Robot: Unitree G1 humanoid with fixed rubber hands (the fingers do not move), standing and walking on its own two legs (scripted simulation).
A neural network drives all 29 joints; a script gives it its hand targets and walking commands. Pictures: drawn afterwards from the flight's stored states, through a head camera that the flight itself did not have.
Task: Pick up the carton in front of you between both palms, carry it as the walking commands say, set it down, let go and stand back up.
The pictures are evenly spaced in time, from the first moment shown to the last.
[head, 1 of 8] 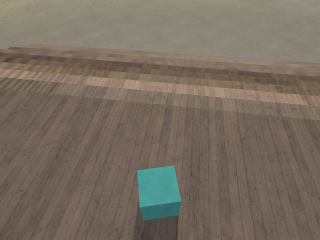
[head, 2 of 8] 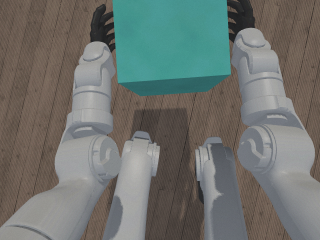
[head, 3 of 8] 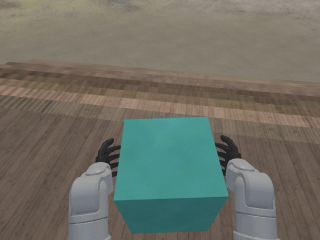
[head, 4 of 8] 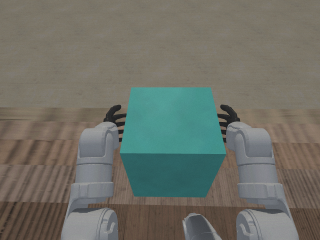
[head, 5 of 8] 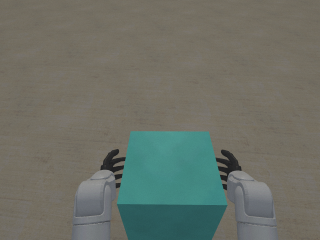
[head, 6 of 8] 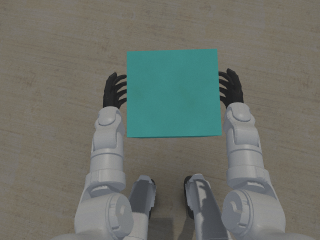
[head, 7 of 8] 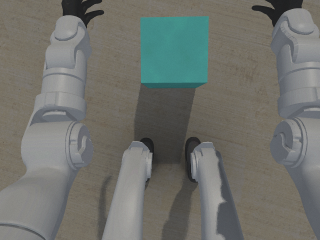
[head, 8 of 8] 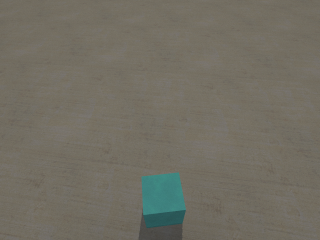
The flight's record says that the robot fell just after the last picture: no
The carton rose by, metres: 0.68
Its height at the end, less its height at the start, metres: -1.25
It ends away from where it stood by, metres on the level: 5.29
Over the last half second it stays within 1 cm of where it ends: yes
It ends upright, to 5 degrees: yes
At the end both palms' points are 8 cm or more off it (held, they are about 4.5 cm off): yes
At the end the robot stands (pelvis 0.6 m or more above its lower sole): yes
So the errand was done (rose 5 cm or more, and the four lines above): yes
